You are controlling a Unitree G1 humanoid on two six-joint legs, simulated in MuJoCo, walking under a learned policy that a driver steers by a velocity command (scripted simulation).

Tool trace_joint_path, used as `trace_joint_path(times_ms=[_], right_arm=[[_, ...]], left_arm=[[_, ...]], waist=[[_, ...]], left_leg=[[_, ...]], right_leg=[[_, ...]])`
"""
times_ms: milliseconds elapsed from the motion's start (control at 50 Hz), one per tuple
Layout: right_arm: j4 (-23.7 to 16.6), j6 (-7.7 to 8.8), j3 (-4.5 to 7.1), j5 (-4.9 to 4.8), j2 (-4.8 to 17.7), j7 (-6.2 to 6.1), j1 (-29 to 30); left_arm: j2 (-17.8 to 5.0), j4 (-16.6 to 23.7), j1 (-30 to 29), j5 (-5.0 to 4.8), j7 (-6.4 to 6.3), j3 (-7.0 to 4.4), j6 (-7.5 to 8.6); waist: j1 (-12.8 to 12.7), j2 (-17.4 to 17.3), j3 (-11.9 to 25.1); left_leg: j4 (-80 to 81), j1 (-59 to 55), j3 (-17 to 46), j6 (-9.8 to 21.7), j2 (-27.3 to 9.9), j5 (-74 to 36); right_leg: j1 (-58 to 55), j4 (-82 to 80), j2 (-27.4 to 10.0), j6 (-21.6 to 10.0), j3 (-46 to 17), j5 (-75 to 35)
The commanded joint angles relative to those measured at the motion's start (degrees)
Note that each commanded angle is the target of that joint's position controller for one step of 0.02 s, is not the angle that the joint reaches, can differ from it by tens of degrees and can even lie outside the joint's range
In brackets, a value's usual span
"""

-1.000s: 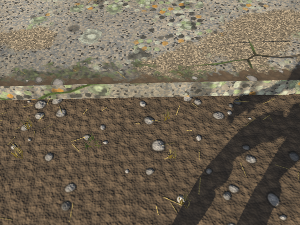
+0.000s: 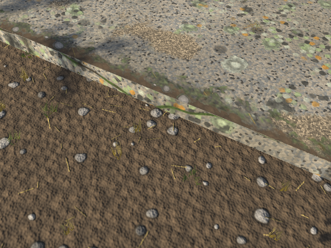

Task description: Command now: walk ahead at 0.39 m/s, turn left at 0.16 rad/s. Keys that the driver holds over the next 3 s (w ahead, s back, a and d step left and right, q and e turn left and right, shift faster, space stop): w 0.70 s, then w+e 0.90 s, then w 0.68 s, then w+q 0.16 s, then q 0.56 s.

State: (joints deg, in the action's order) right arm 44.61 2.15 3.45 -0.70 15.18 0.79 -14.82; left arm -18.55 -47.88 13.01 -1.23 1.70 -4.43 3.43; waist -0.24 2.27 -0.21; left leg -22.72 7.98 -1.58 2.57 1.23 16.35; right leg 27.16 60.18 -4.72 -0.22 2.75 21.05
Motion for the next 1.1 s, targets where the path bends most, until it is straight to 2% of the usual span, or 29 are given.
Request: trace_joint_path(times_ms=[20,120,180,220,260,280,320,340,360,380,400,420,440,460,500,560,660,740,800,820,840,860,880,900,920,940,960,1020,1100], right_arm=[[-3.48,1.78,1.93,0.60,8.55,-0.64,0.62],[-1.92,2.18,2.36,0.35,10.31,-1.30,-3.02],[-0.11,2.23,2.53,-0.11,10.87,-1.36,-6.69],[0.80,2.04,2.69,-0.49,11.12,-1.45,-7.45],[1.35,1.65,2.91,-0.64,11.62,-1.66,-7.42],[1.41,1.41,3.07,-0.48,12.26,-1.78,-7.13],[1.48,0.52,2.62,-0.10,11.81,-2.14,-6.60],[0.52,0.48,1.42,0.96,9.28,-2.31,-7.98],[-0.41,1.75,-0.62,0.28,1.38,-1.55,-15.93],[-0.02,3.17,0.49,-1.00,7.64,-1.17,-10.31],[-2.04,3.93,1.29,-2.49,10.06,-0.75,-4.94],[-2.85,4.41,0.88,-2.03,9.71,-0.90,-1.92],[-2.96,4.41,1.13,-0.88,9.20,-1.07,-0.59],[-2.53,3.83,1.31,-0.52,8.71,-1.06,-2.00],[-1.76,2.49,0.91,-0.32,6.51,-1.15,-4.55],[-3.42,1.48,0.50,0.50,5.78,-1.59,-0.40],[-5.72,2.66,-0.45,0.35,3.97,-0.65,9.59],[-8.05,3.36,-0.48,-0.28,4.48,0.61,15.75],[-8.05,4.02,0.34,-0.25,6.82,1.16,13.35],[-7.15,4.22,0.98,-0.20,7.93,1.05,9.43],[-4.87,4.29,2.40,-0.05,10.50,0.57,1.34],[-3.45,4.12,3.64,0.98,14.63,-0.09,-8.71],[-2.38,3.57,4.59,1.72,19.16,0.02,-11.02],[-2.97,3.61,3.15,1.42,12.96,0.14,-10.95],[-3.30,3.77,2.20,1.21,10.09,-0.07,-7.21],[-3.56,3.90,1.67,1.30,8.64,-0.15,-3.37],[-3.38,4.01,1.24,1.32,6.84,-0.12,-0.51],[-2.51,5.06,1.25,1.57,5.80,-0.24,2.62],[-0.85,5.22,2.18,1.62,7.84,-1.03,2.22]], left_arm=[[-4.92,4.71,-5.68,0.67,0.31,-0.97,1.53],[-1.22,6.62,-12.47,0.50,0.52,0.84,1.42],[-1.07,8.23,-16.86,0.11,1.18,1.30,1.65],[-1.68,8.98,-17.92,0.04,1.72,1.29,1.91],[-2.83,8.95,-16.74,0.13,2.08,0.99,2.16],[-3.92,8.51,-14.57,0.19,1.97,0.53,2.16],[-7.55,4.66,-0.96,0.25,1.07,-1.58,1.83],[-11.04,2.79,8.83,0.70,0.33,-2.54,1.51],[-14.91,1.39,12.17,1.16,0.65,-3.17,1.48],[-9.23,1.71,10.58,0.21,0.64,-1.64,1.70],[-7.40,2.15,6.08,0.30,0.25,-0.98,1.71],[-6.30,2.96,2.31,0.66,0.02,-0.62,1.71],[-5.10,3.29,-0.45,1.28,0.02,-0.30,1.83],[-3.70,3.58,-2.04,2.10,0.00,0.19,2.11],[-3.79,3.17,-2.84,1.70,0.05,0.19,2.64],[-5.31,1.84,-1.80,1.22,-0.39,-0.17,3.20],[-7.24,0.38,2.11,0.51,-1.39,-0.50,2.44],[-7.97,-1.83,7.44,-0.26,-1.47,-0.77,1.01],[-8.83,-2.08,7.14,-0.34,-1.90,-1.27,-0.11],[-9.06,-1.87,5.91,-0.30,-1.98,-1.32,-0.33],[-7.42,-1.74,5.79,0.19,-1.92,-0.71,-0.43],[-3.32,-0.15,6.15,1.58,-1.83,0.84,-0.31],[3.21,0.99,13.94,0.65,-1.53,2.57,0.84],[-3.10,-0.09,11.27,-1.00,-1.45,1.26,1.53],[-6.62,1.35,6.15,-1.94,-1.49,0.15,1.77],[-6.22,1.82,3.55,-1.42,-1.82,0.10,1.69],[-5.71,1.97,2.32,-0.58,-1.94,-0.18,1.34],[-2.60,1.85,4.03,-0.91,-1.71,-0.25,-0.71],[-0.90,4.09,0.01,-0.10,-1.40,-0.04,-1.82]], waist=[[1.15,-8.14,-2.69],[3.33,-7.28,-4.27],[4.72,-7.02,-6.11],[4.13,-7.16,-6.68],[2.63,-7.62,-5.45],[1.21,-8.55,-3.40],[-6.01,-8.83,6.05],[-9.25,-3.77,14.05],[-4.18,13.26,22.98],[-7.23,9.73,20.83],[-6.44,7.89,11.03],[-4.76,1.84,6.55],[-2.89,-0.22,3.07],[-0.79,0.75,2.44],[1.08,1.76,1.79],[1.00,1.12,-1.72],[-2.58,-0.32,-3.28],[-4.79,0.02,-4.43],[-2.02,1.79,-3.10],[0.73,2.25,-0.96],[4.67,1.29,4.50],[8.39,-4.37,14.24],[4.15,-21.28,21.33],[6.51,-15.96,19.79],[6.51,-12.15,11.84],[4.97,-8.59,7.93],[3.59,-7.91,4.40],[0.42,-8.49,1.51],[0.17,-5.80,-1.40]], left_leg=[[14.07,-8.77,14.37,10.68,-14.82,-14.28],[15.96,-4.50,6.47,8.91,-11.94,-18.11],[16.41,-5.79,6.21,8.64,-13.55,-16.24],[15.10,-8.90,6.31,8.09,-15.21,-18.26],[12.09,-12.19,6.11,7.09,-16.30,-25.15],[8.79,-13.44,5.70,6.49,-16.17,-34.63],[-8.71,-10.40,2.36,3.94,-12.45,-50.64],[-26.02,2.48,1.17,2.00,-9.69,-35.34],[-47.24,23.66,3.56,-1.73,2.15,9.21],[-53.63,29.83,10.94,-0.98,1.08,16.37],[-54.91,34.66,9.02,-0.19,-2.16,12.52],[-52.14,33.26,7.36,0.38,-5.35,7.50],[-48.41,31.22,6.63,0.24,-7.39,4.06],[-46.65,27.51,7.19,0.29,-8.99,1.71],[-43.71,24.64,6.60,-0.65,-9.90,0.72],[-36.08,28.14,5.50,-3.08,-10.90,-5.23],[-16.45,26.61,2.29,-4.28,-8.39,-20.74],[-8.91,26.73,2.63,-3.46,-6.54,-20.53],[-5.63,22.77,3.40,-1.76,-5.17,-14.31],[-4.21,16.86,2.21,-0.87,-3.90,-12.72],[-3.93,4.83,1.45,0.68,-3.31,-12.30],[-6.60,-12.20,10.54,3.87,-12.79,-12.19],[0.14,-29.72,36.83,12.10,-25.66,0.81],[5.31,-27.64,41.44,11.50,-24.82,8.85],[5.85,-21.57,32.24,9.19,-23.35,7.52],[6.86,-14.75,25.64,8.15,-21.38,1.32],[8.71,-8.95,20.03,7.59,-19.32,-3.78],[13.40,-1.57,10.07,7.38,-17.25,-11.79],[15.71,-1.57,1.73,7.99,-17.06,-17.84]], right_leg=[[16.56,-2.33,-2.83,0.77,-3.13,-9.24],[11.06,-20.30,-0.36,1.91,-1.46,-21.95],[9.73,-26.54,0.92,0.64,-1.28,-24.72],[9.91,-29.07,1.13,-0.92,-2.09,-23.45],[7.56,-30.56,1.98,-2.57,-1.79,-20.29],[3.74,-30.39,3.47,-3.52,-0.65,-18.06],[-15.95,-30.79,6.79,-6.64,2.28,-17.36],[-34.37,-28.17,-2.71,-10.21,-8.45,-16.77],[-51.20,-36.37,-16.76,-20.08,-39.62,2.50],[-49.19,-44.13,-16.17,-18.55,-46.33,10.40],[-41.90,-45.19,-14.95,-16.04,-37.51,8.71],[-33.62,-46.02,-13.07,-14.55,-31.18,2.87],[-26.18,-47.17,-11.17,-13.99,-26.32,-3.29],[-21.63,-48.67,-9.51,-13.60,-23.00,-7.24],[-16.80,-51.78,-8.61,-14.61,-19.01,-10.31],[-13.71,-55.07,-7.90,-15.14,-13.68,-13.42],[-16.16,-55.10,-4.91,-12.19,-6.28,-17.69],[-22.97,-51.56,-7.79,-11.33,-8.09,-17.98],[-27.23,-46.27,-9.96,-9.71,-11.15,-21.87],[-26.93,-41.64,-9.09,-8.74,-10.70,-27.87],[-24.07,-31.68,-5.83,-7.06,-8.66,-32.64],[-14.13,-14.09,-1.79,-4.66,-5.76,-21.37],[7.60,5.29,7.53,-1.14,-3.87,9.80],[13.50,12.77,5.15,-1.25,-10.56,11.67],[16.88,14.45,2.64,-1.83,-10.10,6.59],[15.44,13.32,0.02,-1.69,-8.89,1.66],[13.79,10.37,-1.54,-1.46,-9.05,-1.71],[8.45,6.72,-3.53,-0.64,-8.92,-5.91],[12.65,-1.71,-3.92,0.66,-8.75,-13.07]])
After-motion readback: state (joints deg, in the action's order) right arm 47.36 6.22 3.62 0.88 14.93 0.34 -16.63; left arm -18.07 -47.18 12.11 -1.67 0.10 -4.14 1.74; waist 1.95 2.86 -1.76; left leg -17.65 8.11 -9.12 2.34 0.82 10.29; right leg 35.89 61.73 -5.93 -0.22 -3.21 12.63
